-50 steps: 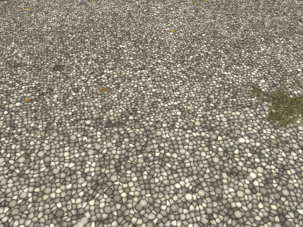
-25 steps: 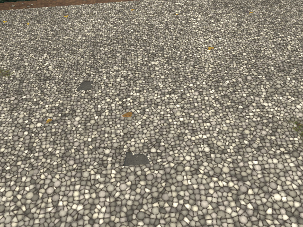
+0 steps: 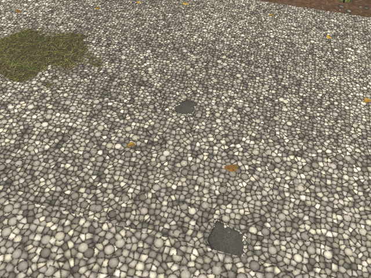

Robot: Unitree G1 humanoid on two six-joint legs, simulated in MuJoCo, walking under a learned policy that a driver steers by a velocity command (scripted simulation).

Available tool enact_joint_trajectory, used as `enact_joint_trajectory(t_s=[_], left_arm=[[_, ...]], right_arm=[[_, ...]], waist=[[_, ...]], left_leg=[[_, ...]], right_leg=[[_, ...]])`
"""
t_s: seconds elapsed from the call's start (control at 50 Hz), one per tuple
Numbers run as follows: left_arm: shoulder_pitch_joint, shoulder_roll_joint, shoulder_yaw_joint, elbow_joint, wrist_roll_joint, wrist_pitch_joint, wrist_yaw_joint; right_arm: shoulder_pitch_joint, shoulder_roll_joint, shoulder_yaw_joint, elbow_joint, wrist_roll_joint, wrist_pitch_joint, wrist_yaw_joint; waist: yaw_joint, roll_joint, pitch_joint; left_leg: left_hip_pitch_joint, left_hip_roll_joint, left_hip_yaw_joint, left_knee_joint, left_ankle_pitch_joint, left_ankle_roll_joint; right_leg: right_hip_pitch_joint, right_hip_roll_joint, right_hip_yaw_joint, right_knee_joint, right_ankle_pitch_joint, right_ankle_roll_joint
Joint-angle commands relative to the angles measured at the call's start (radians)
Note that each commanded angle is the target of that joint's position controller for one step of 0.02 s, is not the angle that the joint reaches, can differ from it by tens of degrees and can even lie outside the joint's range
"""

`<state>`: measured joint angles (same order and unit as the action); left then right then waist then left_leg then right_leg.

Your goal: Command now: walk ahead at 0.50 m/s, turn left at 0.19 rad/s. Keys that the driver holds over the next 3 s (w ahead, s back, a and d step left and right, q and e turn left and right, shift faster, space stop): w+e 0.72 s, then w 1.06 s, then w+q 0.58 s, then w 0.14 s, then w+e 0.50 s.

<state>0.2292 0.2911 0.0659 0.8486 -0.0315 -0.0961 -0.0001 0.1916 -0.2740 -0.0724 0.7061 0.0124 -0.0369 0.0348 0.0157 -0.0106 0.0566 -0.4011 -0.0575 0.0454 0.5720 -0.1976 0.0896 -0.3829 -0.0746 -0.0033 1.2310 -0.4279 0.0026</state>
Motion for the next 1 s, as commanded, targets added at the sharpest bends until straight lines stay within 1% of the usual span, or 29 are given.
enact_joint_trajectory(t_s=[0.02,0.06,0.1,0.2,0.28,0.34,0.38,0.4,0.42,0.44,0.46,0.48,0.5,0.52,0.54,0.58,0.62,0.66,0.68,0.7,0.74,0.76,0.8,0.82,0.86,0.88,0.92,0.96,1.0], left_arm=[[0.027,0.117,0.027,-0.047,0.002,-0.003,-0.001],[0.049,0.084,0.022,-0.033,0.005,0.028,0.000],[0.001,0.067,0.017,-0.049,0.010,0.043,0.003],[-0.085,0.044,0.011,-0.071,0.009,0.036,-0.013],[-0.188,0.018,0.002,-0.130,0.018,0.030,-0.038],[-0.165,0.029,0.007,-0.152,0.014,0.035,-0.056],[-0.108,0.054,0.020,-0.162,0.018,0.038,-0.065],[-0.018,0.084,0.035,-0.151,0.015,0.041,-0.065],[0.137,0.133,0.061,-0.119,0.014,0.040,-0.059],[0.244,0.228,0.088,-0.111,0.014,0.044,-0.040],[0.189,0.275,0.082,-0.136,0.008,0.034,-0.042],[0.228,0.182,0.061,-0.144,0.000,0.028,-0.048],[0.171,0.136,0.050,-0.158,0.004,0.027,-0.046],[0.095,0.128,0.044,-0.178,0.016,0.035,-0.042],[0.055,0.107,0.036,-0.192,0.023,0.037,-0.036],[0.032,0.087,0.029,-0.211,0.029,0.036,-0.024],[0.053,0.105,0.034,-0.205,0.022,0.034,-0.011],[0.074,0.140,0.050,-0.190,0.024,0.054,0.010],[0.084,0.142,0.052,-0.193,0.019,0.067,0.014],[0.099,0.154,0.052,-0.200,0.032,0.064,0.010],[0.145,0.141,0.041,-0.193,0.018,0.057,0.004],[0.270,0.123,0.038,-0.139,0.009,0.042,0.015],[0.349,0.124,0.038,-0.111,0.013,0.031,0.029],[0.314,0.112,0.029,-0.114,0.006,0.035,0.051],[0.263,0.112,0.022,-0.121,0.018,0.038,0.065],[0.233,0.125,0.022,-0.131,0.025,0.040,0.069],[0.220,0.133,0.019,-0.132,0.019,0.041,0.065],[0.247,0.124,0.016,-0.126,0.002,0.050,0.063],[0.246,0.119,0.015,-0.121,-0.008,0.063,0.074]], right_arm=[[0.057,-0.079,-0.017,-0.046,-0.025,-0.027,-0.008],[0.069,-0.096,-0.022,-0.024,-0.023,-0.044,-0.009],[0.093,-0.113,-0.027,0.002,-0.026,-0.055,-0.016],[0.109,-0.113,-0.027,0.044,-0.027,-0.063,-0.034],[0.156,-0.127,-0.034,0.083,-0.021,-0.058,-0.045],[0.155,-0.121,-0.041,0.096,-0.016,-0.031,-0.049],[0.117,-0.155,-0.050,0.084,-0.006,-0.013,-0.063],[0.101,-0.170,-0.053,0.081,-0.005,-0.006,-0.072],[0.068,-0.176,-0.050,0.075,0.001,-0.002,-0.079],[0.104,-0.149,-0.040,0.062,-0.012,-0.010,-0.085],[0.251,-0.005,0.003,0.034,-0.043,-0.042,-0.057],[0.157,-0.095,-0.015,0.034,-0.005,-0.072,-0.037],[0.060,-0.155,-0.032,-0.002,0.027,-0.085,-0.032],[0.022,-0.151,-0.030,-0.017,0.012,-0.089,-0.043],[0.023,-0.151,-0.035,-0.015,-0.014,-0.083,-0.053],[0.054,-0.138,-0.038,-0.023,-0.021,-0.059,-0.060],[0.032,-0.114,-0.030,-0.034,-0.025,-0.043,-0.068],[-0.036,-0.046,-0.005,-0.059,-0.055,-0.044,-0.059],[-0.008,-0.043,-0.002,-0.044,-0.043,-0.042,-0.048],[0.070,-0.075,-0.014,-0.003,-0.039,-0.050,-0.024],[-0.005,-0.121,-0.035,-0.027,-0.016,-0.053,-0.009],[-0.115,-0.142,-0.043,-0.069,0.008,-0.064,-0.002],[-0.217,-0.149,-0.042,-0.106,0.007,-0.086,0.012],[-0.269,-0.151,-0.036,-0.129,-0.010,-0.094,0.021],[-0.249,-0.072,-0.015,-0.107,-0.038,-0.105,0.042],[-0.228,-0.064,-0.008,-0.098,-0.043,-0.107,0.048],[-0.203,-0.062,-0.005,-0.095,-0.041,-0.103,0.058],[-0.243,-0.041,0.010,-0.123,-0.033,-0.102,0.065],[-0.222,-0.059,0.008,-0.126,-0.018,-0.093,0.066]], waist=[[-0.013,0.063,-0.134],[0.001,0.052,-0.111],[-0.009,0.043,-0.065],[-0.048,0.063,-0.015],[-0.087,0.060,0.009],[-0.066,0.078,0.008],[-0.023,0.101,-0.031],[0.027,0.119,-0.081],[0.115,0.091,-0.151],[0.138,-0.074,-0.239],[-0.013,-0.253,-0.325],[0.073,-0.177,-0.358],[0.074,-0.114,-0.187],[0.035,0.000,-0.114],[0.008,0.010,-0.089],[-0.033,-0.016,-0.097],[-0.030,-0.025,-0.082],[-0.015,-0.010,-0.116],[-0.017,-0.028,-0.138],[-0.013,-0.026,-0.214],[0.008,-0.044,-0.150],[0.054,-0.086,-0.094],[0.089,-0.092,-0.034],[0.075,-0.074,0.016],[0.073,-0.099,0.001],[0.064,-0.093,-0.003],[0.050,-0.072,-0.006],[0.077,-0.072,0.009],[0.068,-0.078,0.018]], left_leg=[[0.298,0.286,-0.349,-0.308,0.229,0.187],[0.243,0.279,-0.276,-0.356,0.275,0.187],[0.233,0.276,-0.210,-0.392,0.299,0.173],[0.272,0.244,-0.051,-0.420,0.264,0.101],[0.318,0.251,0.037,-0.405,0.315,0.072],[0.424,0.305,0.052,-0.298,0.551,0.078],[0.457,0.317,0.070,-0.175,0.850,0.057],[0.446,0.311,0.082,-0.055,0.967,0.040],[0.375,0.271,0.110,0.164,0.934,0.009],[0.173,0.192,0.129,0.516,0.535,-0.038],[-0.234,-0.012,-0.026,0.823,-0.399,-0.098],[-0.358,0.004,-0.176,0.885,-0.380,-0.074],[-0.407,0.052,-0.165,0.844,-0.286,-0.058],[-0.359,0.097,-0.152,0.753,-0.209,-0.063],[-0.296,0.125,-0.144,0.681,-0.170,-0.078],[-0.211,0.152,-0.151,0.572,-0.128,-0.099],[-0.211,0.153,-0.137,0.435,-0.093,-0.124],[-0.164,0.117,-0.094,0.338,0.049,-0.142],[-0.167,0.109,-0.101,0.320,0.111,-0.145],[-0.145,0.109,-0.108,0.435,0.236,-0.126],[-0.330,0.126,-0.139,0.425,0.219,-0.100],[-0.546,0.159,-0.215,0.393,0.177,-0.083],[-0.746,0.168,-0.248,0.296,0.153,-0.068],[-0.658,0.150,-0.211,0.135,0.312,-0.080],[-0.426,0.114,-0.164,0.110,0.588,-0.067],[-0.344,0.100,-0.146,0.113,0.656,-0.057],[-0.232,0.076,-0.132,0.104,0.697,-0.031],[-0.220,0.072,-0.130,0.029,0.651,-0.038],[-0.204,0.099,-0.155,-0.047,0.654,-0.059]], right_leg=[[-0.247,-0.090,0.071,-0.026,0.108,-0.018],[-0.231,-0.093,0.065,-0.082,0.164,-0.005],[-0.287,-0.093,0.074,-0.167,0.259,0.008],[-0.308,-0.045,0.083,-0.449,0.555,-0.006],[-0.256,0.008,0.021,-0.578,0.599,-0.027],[-0.284,0.023,-0.005,-0.531,0.402,-0.057],[-0.189,0.071,-0.067,-0.538,0.258,-0.091],[-0.068,0.104,-0.088,-0.544,0.216,-0.110],[0.144,0.134,-0.076,-0.637,0.291,-0.142],[0.385,-0.026,0.210,-0.711,0.357,-0.212],[0.667,-0.219,0.722,-0.790,0.286,-0.402],[0.685,-0.222,0.809,-0.910,0.154,-0.421],[0.550,-0.193,0.637,-0.926,0.205,-0.377],[0.390,-0.169,0.533,-0.937,0.308,-0.342],[0.289,-0.141,0.465,-0.943,0.409,-0.329],[0.209,-0.090,0.403,-0.967,0.477,-0.315],[0.177,-0.066,0.354,-0.973,0.553,-0.305],[0.144,-0.024,0.282,-0.921,0.724,-0.287],[0.156,-0.008,0.263,-0.879,0.761,-0.277],[0.185,-0.038,0.304,-0.831,0.761,-0.296],[0.248,-0.043,0.371,-0.830,0.564,-0.308],[0.425,-0.086,0.483,-0.817,0.379,-0.305],[0.572,-0.120,0.544,-0.787,0.296,-0.298],[0.420,-0.074,0.463,-0.774,0.222,-0.282],[0.200,-0.032,0.413,-0.737,0.178,-0.266],[0.114,-0.011,0.387,-0.705,0.151,-0.253],[0.020,0.010,0.376,-0.643,0.112,-0.225],[0.062,0.018,0.385,-0.582,0.102,-0.204],[0.127,0.017,0.390,-0.499,0.099,-0.172]])
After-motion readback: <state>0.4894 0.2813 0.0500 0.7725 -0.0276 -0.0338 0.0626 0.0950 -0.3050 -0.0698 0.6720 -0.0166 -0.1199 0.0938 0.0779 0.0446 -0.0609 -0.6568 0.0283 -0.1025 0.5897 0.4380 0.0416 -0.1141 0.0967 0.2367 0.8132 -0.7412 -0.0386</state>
